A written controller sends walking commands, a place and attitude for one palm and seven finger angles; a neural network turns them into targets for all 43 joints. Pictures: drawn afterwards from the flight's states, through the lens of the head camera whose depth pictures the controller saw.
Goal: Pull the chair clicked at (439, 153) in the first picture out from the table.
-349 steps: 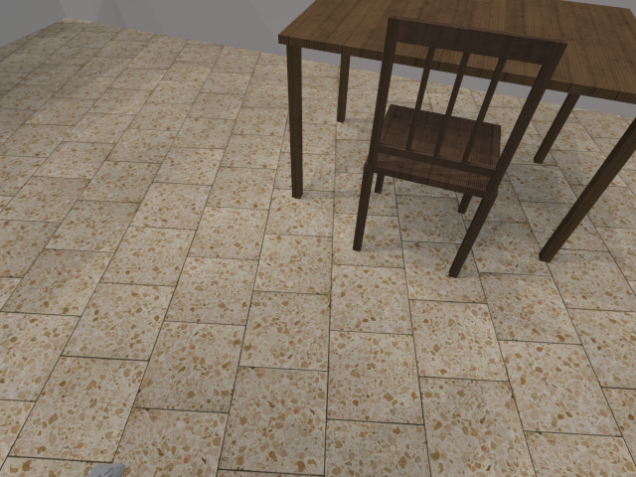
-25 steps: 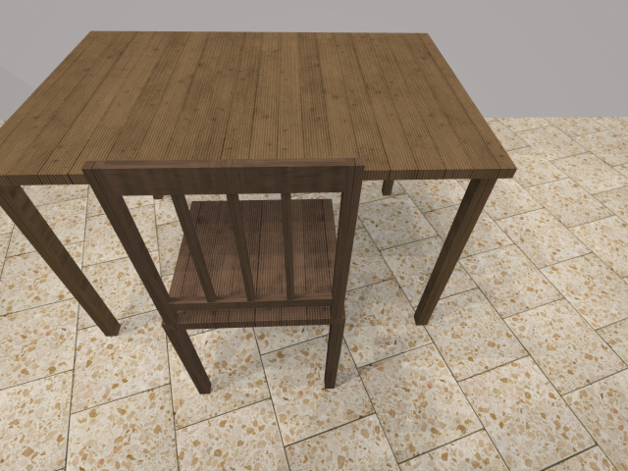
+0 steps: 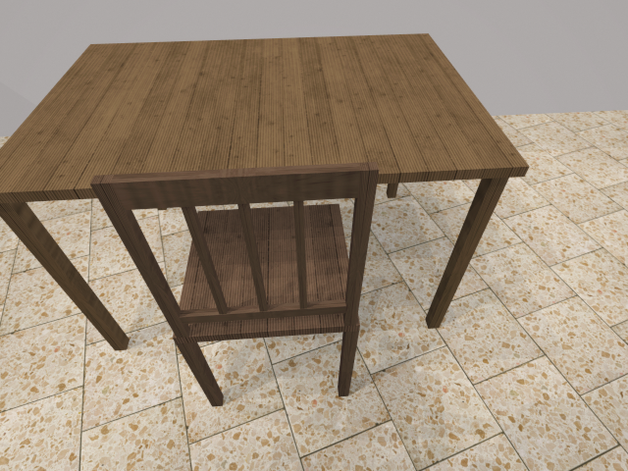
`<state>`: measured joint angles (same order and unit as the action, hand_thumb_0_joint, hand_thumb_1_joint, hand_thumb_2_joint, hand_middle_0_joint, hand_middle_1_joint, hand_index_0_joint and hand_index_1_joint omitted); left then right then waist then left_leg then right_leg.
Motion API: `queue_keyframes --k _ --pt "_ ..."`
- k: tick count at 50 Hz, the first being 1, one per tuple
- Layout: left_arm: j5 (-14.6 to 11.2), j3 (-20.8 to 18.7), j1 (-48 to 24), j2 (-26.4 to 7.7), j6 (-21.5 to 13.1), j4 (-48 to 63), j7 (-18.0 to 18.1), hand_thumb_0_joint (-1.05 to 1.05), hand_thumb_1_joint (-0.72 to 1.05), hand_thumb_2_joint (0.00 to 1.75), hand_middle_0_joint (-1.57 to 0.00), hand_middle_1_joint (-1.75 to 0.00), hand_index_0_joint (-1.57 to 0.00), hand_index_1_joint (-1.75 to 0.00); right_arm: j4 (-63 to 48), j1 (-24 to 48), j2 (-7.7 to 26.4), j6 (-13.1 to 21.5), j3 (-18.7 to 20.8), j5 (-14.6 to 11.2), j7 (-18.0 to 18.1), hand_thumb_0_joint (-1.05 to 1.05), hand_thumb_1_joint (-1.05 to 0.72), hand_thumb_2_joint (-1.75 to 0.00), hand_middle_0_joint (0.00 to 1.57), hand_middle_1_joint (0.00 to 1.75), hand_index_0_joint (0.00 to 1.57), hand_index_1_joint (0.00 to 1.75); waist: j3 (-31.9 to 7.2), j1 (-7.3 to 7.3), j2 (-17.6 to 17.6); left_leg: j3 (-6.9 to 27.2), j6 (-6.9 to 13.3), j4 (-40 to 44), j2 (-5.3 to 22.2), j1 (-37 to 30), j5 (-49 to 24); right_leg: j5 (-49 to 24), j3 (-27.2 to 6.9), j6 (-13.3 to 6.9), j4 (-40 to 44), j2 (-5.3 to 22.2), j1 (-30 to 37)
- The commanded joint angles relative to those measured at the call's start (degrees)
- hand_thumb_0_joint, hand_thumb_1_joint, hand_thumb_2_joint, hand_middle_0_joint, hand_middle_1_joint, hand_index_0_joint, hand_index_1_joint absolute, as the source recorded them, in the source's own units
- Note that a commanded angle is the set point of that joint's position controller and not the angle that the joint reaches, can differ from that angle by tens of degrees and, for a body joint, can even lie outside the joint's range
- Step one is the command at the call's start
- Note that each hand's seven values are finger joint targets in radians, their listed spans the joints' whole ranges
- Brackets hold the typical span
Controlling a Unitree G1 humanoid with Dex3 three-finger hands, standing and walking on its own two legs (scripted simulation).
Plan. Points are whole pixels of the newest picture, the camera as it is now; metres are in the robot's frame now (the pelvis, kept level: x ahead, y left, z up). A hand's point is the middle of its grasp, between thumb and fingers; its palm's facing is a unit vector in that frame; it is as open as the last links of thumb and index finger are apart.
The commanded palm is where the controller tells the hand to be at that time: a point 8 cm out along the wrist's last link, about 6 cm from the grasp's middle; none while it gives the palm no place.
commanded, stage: look again from close up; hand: left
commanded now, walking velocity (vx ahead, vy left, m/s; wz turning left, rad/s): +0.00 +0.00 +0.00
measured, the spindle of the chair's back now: (254, 262) +0.48 +0.14 -0.08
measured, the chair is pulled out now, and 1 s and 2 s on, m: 0.00 0.00 0.00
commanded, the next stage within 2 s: none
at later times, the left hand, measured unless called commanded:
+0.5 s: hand out of the picture -0.01 +0.16 -0.17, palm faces +0.02 -0.98 -0.17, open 7.3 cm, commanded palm none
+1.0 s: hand out of the picture -0.03 +0.15 -0.17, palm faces +0.03 -0.99 -0.17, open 7.4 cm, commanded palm none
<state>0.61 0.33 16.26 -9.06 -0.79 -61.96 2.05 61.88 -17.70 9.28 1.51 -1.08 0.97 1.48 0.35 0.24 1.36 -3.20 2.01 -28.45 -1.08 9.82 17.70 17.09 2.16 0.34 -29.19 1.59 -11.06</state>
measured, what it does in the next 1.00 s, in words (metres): stands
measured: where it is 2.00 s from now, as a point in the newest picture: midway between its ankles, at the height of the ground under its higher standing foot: outside the picture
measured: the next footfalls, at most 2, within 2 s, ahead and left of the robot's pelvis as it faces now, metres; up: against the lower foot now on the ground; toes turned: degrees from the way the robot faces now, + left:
none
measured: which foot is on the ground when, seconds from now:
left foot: down 0.00-1.00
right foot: down 0.00-1.00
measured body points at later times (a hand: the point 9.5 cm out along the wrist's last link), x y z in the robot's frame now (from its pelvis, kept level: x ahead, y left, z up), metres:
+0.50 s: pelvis +0.00 +0.00 +0.00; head +0.01 +0.00 +0.45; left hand -0.01 +0.22 -0.16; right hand +0.00 -0.22 -0.16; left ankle -0.03 +0.09 -0.74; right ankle -0.02 -0.12 -0.74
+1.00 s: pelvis -0.01 -0.01 +0.01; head +0.00 -0.01 +0.46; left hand -0.03 +0.20 -0.16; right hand -0.02 -0.22 -0.16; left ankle -0.03 +0.09 -0.74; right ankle -0.02 -0.12 -0.74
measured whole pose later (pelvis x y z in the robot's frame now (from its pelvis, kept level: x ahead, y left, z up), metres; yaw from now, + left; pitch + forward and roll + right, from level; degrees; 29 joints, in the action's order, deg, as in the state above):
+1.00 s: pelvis -0.01 -0.01 +0.01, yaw +0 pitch -2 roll +1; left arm 0.7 0.9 19.0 -7.3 -0.7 -63.8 2.0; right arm 65.8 -16.8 7.5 1.4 -1.2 0.4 1.5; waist 1.3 -0.4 -0.4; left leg -3.4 1.2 -23.3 -0.7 7.4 14.5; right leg 14.6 2.0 -0.3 -25.5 1.0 -9.4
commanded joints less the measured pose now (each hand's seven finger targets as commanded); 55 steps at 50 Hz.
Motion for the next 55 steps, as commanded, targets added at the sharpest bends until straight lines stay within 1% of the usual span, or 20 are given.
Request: queue_keyframes --k 1,8,11,14,18,20,22,25,31,35,36,38,40,41,44,46,48,50,51,55 --pt "-0.08 -0.73 3.57 -4.94 -0.53 1.53 0.28 0.00 0.90 0.90 -0.20 -0.30 -0.20 -0.30 -1.40 -2.44 5.38 0.98 0.75 -0.29 0.26 0.00 -0.90 -0.90 0.20 0.30 0.20 0.30 4.33 -0.59 -0.95 7.00 0.80 7.55 6.65 3.18 -15.41 -9.92 -3.82 -2.43 3.88 3.56 0.49" --pt "-0.13 -0.85 3.50 -5.08 -0.39 1.17 0.33 0.00 0.90 0.90 -0.20 -0.30 -0.20 -0.30 -0.28 -2.00 5.85 0.98 0.83 -0.31 0.35 0.00 -0.90 -0.90 0.20 0.30 0.20 0.30 2.69 -0.55 -1.15 6.57 0.62 7.81 6.57 0.69 -16.81 -11.36 -4.15 -2.04 4.18 3.98 0.86" --pt "-0.05 -0.85 3.60 -5.12 -0.42 0.87 0.32 0.00 0.90 0.90 -0.20 -0.30 -0.20 -0.30 0.27 -1.79 5.22 0.94 0.86 -0.42 0.41 0.00 -0.90 -0.90 0.20 0.30 0.20 0.30 3.31 -0.58 -1.27 6.20 0.66 7.98 6.61 0.33 -17.59 -12.67 -4.11 -2.01 4.73 4.06 0.90" --pt "-0.07 -0.76 4.06 -4.96 -0.53 0.59 0.40 0.00 0.90 0.90 -0.20 -0.30 -0.20 -0.30 0.64 -1.98 5.37 0.95 0.92 -0.46 0.42 0.00 -0.90 -0.90 0.20 0.30 0.20 0.30 2.15 -0.46 -1.66 5.94 0.50 7.69 6.52 -0.77 -17.99 -13.88 -4.35 -2.00 4.76 4.42 1.23" --pt "0.00 -0.68 4.42 -4.69 -0.49 0.18 0.39 0.00 0.90 0.90 -0.20 -0.30 -0.20 -0.30 1.10 -1.70 5.11 0.87 0.85 -0.53 0.44 0.00 -0.90 -0.90 0.20 0.30 0.20 0.30 3.30 -0.38 -1.22 5.92 0.44 7.95 6.39 -0.57 -17.32 -13.76 -4.32 -1.93 5.38 4.50 0.76" --pt "-0.07 -0.59 4.98 -4.56 -0.60 -0.13 0.43 0.00 0.90 0.90 -0.20 -0.30 -0.20 -0.30 1.35 -1.80 5.03 0.87 0.90 -0.56 0.47 0.00 -0.90 -0.90 0.20 0.30 0.20 0.30 2.23 -0.41 -1.27 5.81 0.45 7.79 6.42 -1.59 -17.75 -14.17 -4.42 -1.91 5.54 4.53 1.03" --pt "-0.02 -0.55 5.05 -4.44 -0.53 -0.24 0.43 0.00 0.90 0.90 -0.20 -0.30 -0.20 -0.30 1.49 -1.64 4.98 0.86 0.87 -0.58 0.51 0.00 -0.90 -0.90 0.20 0.30 0.20 0.30 3.42 -0.38 -1.04 5.88 0.47 8.14 6.42 -1.17 -17.19 -13.59 -4.49 -1.90 5.85 4.49 0.52" --pt "-0.02 -0.49 5.62 -4.11 -0.59 -0.58 0.47 0.00 0.90 0.90 -0.20 -0.30 -0.20 -0.30 1.81 -2.00 4.75 0.84 0.78 -0.61 0.52 0.00 -0.90 -0.90 0.20 0.30 0.20 0.30 2.88 -0.34 -0.90 5.73 0.43 8.38 6.51 -1.62 -17.24 -13.69 -4.57 -1.92 6.08 4.50 0.73" --pt "0.08 -0.42 6.10 -3.76 -0.56 -0.85 0.40 0.00 0.90 0.90 -0.20 -0.30 -0.20 -0.30 2.09 -1.68 4.04 0.65 0.70 -0.75 0.50 0.00 -0.90 -0.90 0.20 0.30 0.20 0.30 4.70 -0.48 -2.04 5.72 0.47 9.20 6.49 -0.67 -14.01 -11.95 -4.52 -1.94 7.26 4.42 0.07" --pt "0.05 -0.33 6.62 -3.68 -0.66 -1.10 0.44 0.00 0.90 0.90 -0.20 -0.30 -0.20 -0.30 2.32 -1.80 4.15 0.65 0.70 -0.69 0.42 0.00 -0.90 -0.90 0.20 0.30 0.20 0.30 4.23 -0.53 -1.65 5.59 0.29 9.10 6.35 -1.02 -13.58 -11.92 -4.83 -1.93 7.46 4.63 -0.06" --pt "0.10 -0.35 6.66 -3.65 -0.65 -1.03 0.38 0.00 0.90 0.90 -0.20 -0.30 -0.20 -0.30 2.28 -1.66 3.79 0.61 0.71 -0.76 0.43 0.00 -0.90 -0.90 0.20 0.30 0.20 0.30 5.11 -0.59 -1.97 5.49 0.39 9.34 6.37 -0.55 -12.94 -11.61 -4.64 -1.91 7.84 4.53 -0.33" --pt "0.07 -0.34 6.91 -3.69 -0.77 -0.97 0.48 0.00 0.90 0.90 -0.20 -0.30 -0.20 -0.30 2.38 -2.02 3.87 0.65 0.74 -0.71 0.39 0.00 -0.90 -0.90 0.20 0.30 0.20 0.30 3.60 -0.51 -2.09 5.53 0.29 9.06 6.39 -1.27 -13.65 -12.44 -4.93 -2.04 7.64 4.79 0.26" --pt "0.02 -0.29 6.98 -3.56 -0.81 -1.03 0.46 0.00 0.90 0.90 -0.20 -0.30 -0.20 -0.30 2.49 -2.10 3.89 0.63 0.68 -0.68 0.41 0.00 -0.90 -0.90 0.20 0.30 0.20 0.30 3.72 -0.50 -1.76 5.55 0.20 8.98 6.34 -1.23 -13.58 -12.60 -5.02 -2.09 7.68 4.75 0.13" --pt "0.07 -0.29 6.79 -3.64 -0.70 -0.94 0.41 0.00 0.90 0.90 -0.20 -0.30 -0.20 -0.30 2.50 -2.00 3.57 0.51 0.66 -0.79 0.42 0.00 -0.90 -0.90 0.20 0.30 0.20 0.30 5.18 -0.53 -2.27 5.43 0.26 9.44 6.43 -0.37 -12.31 -11.48 -4.93 -2.08 8.07 4.43 -0.33" --pt "0.04 -0.28 7.15 -3.55 -0.78 -0.88 0.43 0.00 0.90 0.90 -0.20 -0.30 -0.20 -0.30 2.58 -2.24 3.61 0.59 0.62 -0.75 0.33 0.00 -0.90 -0.90 0.20 0.30 0.20 0.30 4.40 -0.57 -1.83 5.49 0.13 9.37 6.26 -0.34 -12.11 -11.22 -5.05 -2.08 8.11 4.76 -0.09" --pt "0.05 -0.30 7.07 -3.55 -0.78 -0.82 0.37 0.00 0.90 0.90 -0.20 -0.30 -0.20 -0.30 2.60 -2.32 3.32 0.49 0.62 -0.80 0.37 0.00 -0.90 -0.90 0.20 0.30 0.20 0.30 4.92 -0.58 -3.04 5.50 0.21 9.47 6.35 -0.13 -11.67 -11.04 -4.94 -2.15 8.39 4.56 -0.26" --pt "0.06 -0.30 7.39 -3.44 -0.78 -0.84 0.44 0.00 0.90 0.90 -0.20 -0.30 -0.20 -0.30 2.55 -2.46 3.44 0.51 0.66 -0.72 0.33 0.00 -0.90 -0.90 0.20 0.30 0.20 0.30 4.44 -0.58 -1.69 5.50 0.07 9.38 6.24 -0.54 -11.68 -10.82 -5.28 -2.15 8.30 4.66 -0.51" --pt "0.03 -0.24 7.37 -3.44 -0.79 -0.84 0.40 0.00 0.90 0.90 -0.20 -0.30 -0.20 -0.30 2.73 -2.60 3.34 0.42 0.63 -0.72 0.29 0.00 -0.90 -0.90 0.20 0.30 0.20 0.30 4.68 -0.60 -1.87 5.41 -0.05 9.49 6.22 -0.06 -10.40 -9.66 -5.37 -2.16 8.59 4.60 -0.69" --pt "0.09 -0.27 7.38 -3.33 -0.72 -0.75 0.35 0.00 0.90 0.90 -0.20 -0.30 -0.20 -0.30 2.65 -2.27 2.86 0.29 0.67 -0.80 0.29 0.00 -0.90 -0.90 0.20 0.30 0.20 0.30 6.16 -0.69 -1.79 5.23 0.03 9.86 6.19 0.62 -9.15 -8.55 -5.26 -2.21 9.03 4.36 -1.52" --pt "0.03 -0.30 7.61 -3.21 -0.79 -0.69 0.39 0.00 0.90 0.90 -0.20 -0.30 -0.20 -0.30 2.80 -2.94 3.05 0.38 0.64 -0.69 0.27 0.00 -0.90 -0.90 0.20 0.30 0.20 0.30 4.58 -0.58 -1.12 5.23 -0.08 9.70 6.31 -0.04 -9.52 -8.68 -5.49 -2.28 8.72 4.44 -1.24"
